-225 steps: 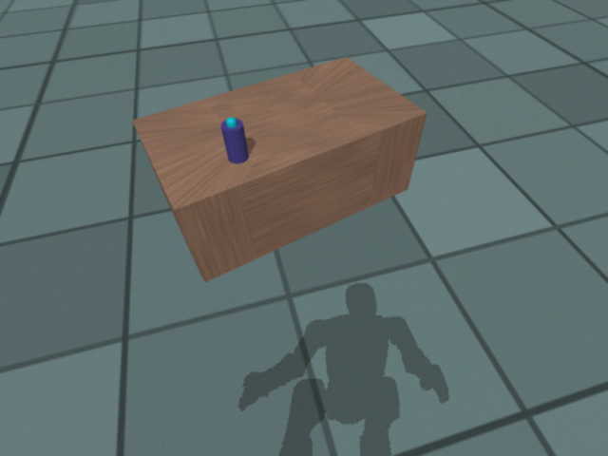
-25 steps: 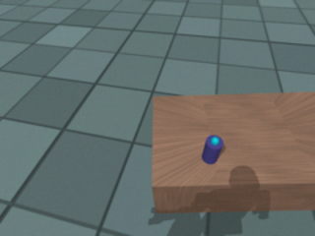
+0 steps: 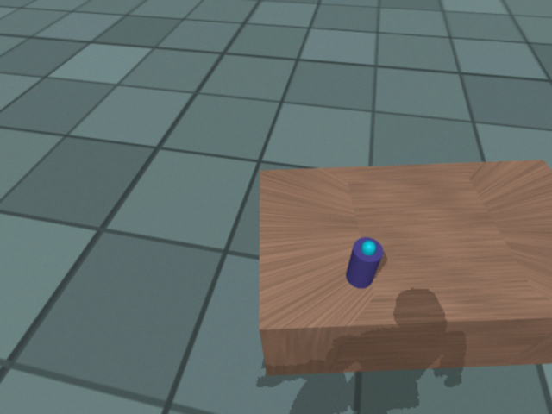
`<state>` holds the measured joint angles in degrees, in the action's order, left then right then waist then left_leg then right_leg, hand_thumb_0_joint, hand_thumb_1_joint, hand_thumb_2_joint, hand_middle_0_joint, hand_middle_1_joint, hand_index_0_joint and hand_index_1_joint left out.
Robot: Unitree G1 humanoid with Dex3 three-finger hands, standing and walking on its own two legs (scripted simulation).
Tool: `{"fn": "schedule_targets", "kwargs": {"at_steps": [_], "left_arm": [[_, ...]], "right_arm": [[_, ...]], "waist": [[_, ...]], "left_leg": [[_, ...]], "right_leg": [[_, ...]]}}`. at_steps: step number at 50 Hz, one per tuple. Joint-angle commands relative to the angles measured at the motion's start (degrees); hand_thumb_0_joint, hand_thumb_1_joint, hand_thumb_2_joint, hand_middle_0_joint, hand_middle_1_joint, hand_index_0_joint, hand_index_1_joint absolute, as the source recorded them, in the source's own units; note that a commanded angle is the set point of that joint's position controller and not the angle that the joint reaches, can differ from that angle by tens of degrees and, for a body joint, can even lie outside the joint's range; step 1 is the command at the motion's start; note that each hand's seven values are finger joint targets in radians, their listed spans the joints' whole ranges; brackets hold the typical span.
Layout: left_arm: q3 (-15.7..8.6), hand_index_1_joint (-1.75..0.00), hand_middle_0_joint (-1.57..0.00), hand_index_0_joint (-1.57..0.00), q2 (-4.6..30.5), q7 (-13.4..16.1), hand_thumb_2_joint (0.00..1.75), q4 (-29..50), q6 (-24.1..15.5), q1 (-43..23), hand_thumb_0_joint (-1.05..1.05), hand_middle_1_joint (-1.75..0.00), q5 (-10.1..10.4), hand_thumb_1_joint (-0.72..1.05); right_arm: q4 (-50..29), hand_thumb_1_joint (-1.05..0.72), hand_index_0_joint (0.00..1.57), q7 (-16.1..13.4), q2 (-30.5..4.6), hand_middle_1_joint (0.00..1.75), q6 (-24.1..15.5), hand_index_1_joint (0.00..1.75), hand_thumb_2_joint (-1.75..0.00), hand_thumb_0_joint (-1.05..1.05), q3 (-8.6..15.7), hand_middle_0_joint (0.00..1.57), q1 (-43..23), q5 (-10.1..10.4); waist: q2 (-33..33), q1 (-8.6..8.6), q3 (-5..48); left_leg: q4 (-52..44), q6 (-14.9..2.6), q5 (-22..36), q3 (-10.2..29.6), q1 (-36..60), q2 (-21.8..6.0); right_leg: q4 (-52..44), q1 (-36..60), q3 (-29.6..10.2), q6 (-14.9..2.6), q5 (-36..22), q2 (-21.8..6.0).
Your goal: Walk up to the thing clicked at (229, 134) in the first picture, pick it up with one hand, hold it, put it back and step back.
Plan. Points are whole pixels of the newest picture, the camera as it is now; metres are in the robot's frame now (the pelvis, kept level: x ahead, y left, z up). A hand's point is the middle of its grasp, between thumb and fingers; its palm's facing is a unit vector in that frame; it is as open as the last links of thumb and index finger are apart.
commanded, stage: stand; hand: right
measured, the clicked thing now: (364, 261) +0.51 -0.21 -0.28
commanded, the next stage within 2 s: none
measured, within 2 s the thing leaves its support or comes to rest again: neither
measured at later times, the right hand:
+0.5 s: hand out of the picture +0.08 -0.26 -0.16, palm faces -0.03 +0.94 -0.33, open 7.4 cm
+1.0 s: hand out of the picture +0.07 -0.26 -0.16, palm faces -0.04 +0.94 -0.33, open 7.4 cm
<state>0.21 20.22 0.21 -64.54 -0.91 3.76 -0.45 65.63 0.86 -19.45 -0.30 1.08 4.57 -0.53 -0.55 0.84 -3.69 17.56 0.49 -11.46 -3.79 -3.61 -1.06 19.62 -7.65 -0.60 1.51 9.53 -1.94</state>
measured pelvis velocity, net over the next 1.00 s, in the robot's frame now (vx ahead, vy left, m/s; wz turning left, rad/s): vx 0.00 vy -0.01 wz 0.02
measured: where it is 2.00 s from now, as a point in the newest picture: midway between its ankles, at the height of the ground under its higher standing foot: outside the picture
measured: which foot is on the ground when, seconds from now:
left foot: down 0.00-1.00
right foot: down 0.00-1.00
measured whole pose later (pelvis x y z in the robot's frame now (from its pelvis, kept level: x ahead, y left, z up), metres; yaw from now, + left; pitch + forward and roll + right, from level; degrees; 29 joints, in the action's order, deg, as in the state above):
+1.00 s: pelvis +0.00 -0.01 +0.00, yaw +1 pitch -2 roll +0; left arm 0.4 20.1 -0.2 -64.8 -0.9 5.8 -0.6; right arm 65.7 0.7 -19.9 -0.6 0.4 6.3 -0.7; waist -0.3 0.3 -2.9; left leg 17.0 1.6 -10.7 -2.2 -4.2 -2.1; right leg 18.3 -7.4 1.0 0.4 8.9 -0.9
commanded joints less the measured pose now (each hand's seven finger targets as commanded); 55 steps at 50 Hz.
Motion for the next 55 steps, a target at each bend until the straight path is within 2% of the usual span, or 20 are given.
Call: {"fn": "schedule_targets", "kwargs": {"at_steps": [1, 3, 8, 9, 13, 16, 19, 35, 41, 50, 55], "left_arm": [[-1.85, -0.3, -0.2, -0.2, 11.89, 0.49, 0.9, 2.79, -0.92, -1.59, 0.0, -0.3, 0.24, 0.9], [-1.9, -0.3, -0.2, -0.2, 11.95, 0.51, 0.9, 2.91, -0.87, -1.96, 0.0, -0.3, 0.14, 0.9], [-2.01, -0.3, -0.2, -0.2, 12.34, 0.43, 0.9, 2.56, -0.86, -1.91, 0.0, -0.3, -0.05, 0.9], [-2.06, -0.3, -0.2, -0.2, 12.48, 0.36, 0.9, 2.57, -0.88, -1.92, 0.0, -0.3, -0.02, 0.9], [-2.08, -0.3, -0.2, -0.2, 12.4, 0.37, 0.9, 2.62, -1.14, -1.35, 0.0, -0.3, 0.08, 0.9], [-2.09, -0.3, -0.2, -0.2, 12.28, 0.33, 0.9, 2.74, -1.05, -1.61, 0.0, -0.3, 0.13, 0.9], [-1.99, -0.3, -0.2, -0.2, 12.2, 0.34, 0.9, 2.53, -1.01, -0.86, 0.0, -0.3, 0.0, 0.9], [-1.89, -0.3, -0.2, -0.2, 12.66, 0.33, 0.9, 2.59, -1.03, -0.09, 0.0, -0.3, -0.02, 0.9], [-1.99, -0.3, -0.2, -0.2, 12.6, 0.42, 0.9, 3.01, -1.28, -0.48, 0.0, -0.3, 0.07, 0.9], [-1.92, -0.3, -0.2, -0.2, 12.03, 0.21, 0.9, 2.92, -0.92, 0.01, 0.0, -0.3, 0.1, 0.9], [-2.0, -0.3, -0.2, -0.2, 12.42, 0.27, 0.9, 2.81, -1.02, -0.18, 0.0, -0.3, 0.04, 0.9]], "right_arm": [[-3.15, -0.9, 0.2, -1.0, -12.27, 0.3, -1.3, 0.3, -0.9, 0.0, 2.21, 0.2, -3.34, 0.25], [-3.08, -0.9, 0.2, -1.0, -12.24, 0.3, -1.2, 0.3, -0.9, 0.0, 2.15, 0.2, -3.49, 0.19], [-3.0, -0.9, 0.2, -0.87, -11.95, 0.3, -1.11, 0.3, -0.9, 0.0, 2.1, 0.2, -3.23, 0.02], [-2.9, -0.9, 0.2, -0.86, -11.95, 0.3, -1.17, 0.3, -0.9, 0.0, 1.97, 0.2, -2.85, -0.02], [-2.84, -0.9, 0.2, -0.89, -12.06, 0.3, -1.43, 0.3, -0.9, 0.0, 1.98, 0.2, -2.68, 0.1], [-2.91, -0.9, 0.2, -1.01, -12.31, 0.3, -1.4, 0.3, -0.9, 0.0, 1.93, 0.2, -2.32, 0.06], [-2.98, -0.9, 0.2, -1.01, -12.27, 0.3, -1.39, 0.3, -0.9, 0.0, 1.91, 0.2, -2.72, 0.08], [-3.0, -0.9, 0.2, -0.81, -12.02, 0.3, -1.15, 0.3, -0.9, 0.0, 1.7, 0.2, -1.32, -0.01], [-3.34, -0.9, 0.2, -0.9, -12.28, 0.3, -1.29, 0.3, -0.9, 0.0, 1.63, 0.2, -1.01, -0.09], [-3.29, -0.9, 0.2, -1.11, -12.73, 0.3, -1.39, 0.3, -0.9, 0.0, 1.52, 0.2, -0.77, -0.06], [-3.31, -0.9, 0.2, -1.11, -12.45, 0.3, -1.4, 0.3, -0.9, 0.0, 1.45, 0.2, -0.31, -0.01]], "waist": [[1.39, -0.52, 6.29], [1.79, -0.43, 5.4], [0.63, -0.25, 5.13], [0.69, -0.24, 4.76], [1.1, -0.26, 6.37], [0.59, -0.11, 6.67], [0.54, -0.43, 6.43], [-0.27, -0.57, 4.29], [0.48, -0.55, 5.68], [1.95, -0.9, 5.21], [0.53, -0.66, 5.29]], "left_leg": [[-3.27, -0.72, 11.54, 5.8, 0.76, -7.32], [-3.72, -0.69, 7.77, 5.64, -0.33, -7.0], [-4.53, -0.92, 3.88, 6.15, -1.42, -6.97], [-4.61, -0.86, 3.92, 6.02, -1.37, -6.81], [-3.49, -0.96, 8.3, 6.11, 0.36, -7.23], [-3.36, -0.99, 7.65, 6.0, 0.37, -7.26], [-3.15, -0.87, 9.58, 6.44, 1.09, -7.48], [-3.28, -1.07, 4.01, 6.48, -1.75, -7.01], [-2.74, -1.05, 7.87, 6.42, -1.18, -7.2], [-3.4, -0.82, 6.6, 6.33, -1.29, -7.26], [-3.36, -0.94, 7.2, 6.55, -1.16, -7.27]], "right_leg": [[-2.96, 2.2, -4.32, -2.21, -11.54, -5.5], [-3.72, 1.82, -4.54, -2.11, -8.85, -5.46], [-4.29, 1.41, -4.36, -2.17, -4.89, -5.4], [-4.5, 0.89, -4.7, -2.13, -4.69, -5.39], [-3.94, 1.89, -4.67, -2.38, -9.85, -5.94], [-3.97, 1.82, -4.7, -2.43, -9.11, -5.95], [-3.81, 1.34, -4.26, -2.44, -10.05, -5.73], [-5.15, 0.57, -4.58, -2.51, -4.05, -5.68], [-4.13, 1.97, -4.38, -2.62, -9.69, -5.99], [-4.33, 1.55, -4.33, -2.68, -7.12, -5.74], [-4.29, 1.72, -4.22, -2.6, -8.22, -5.78]]}}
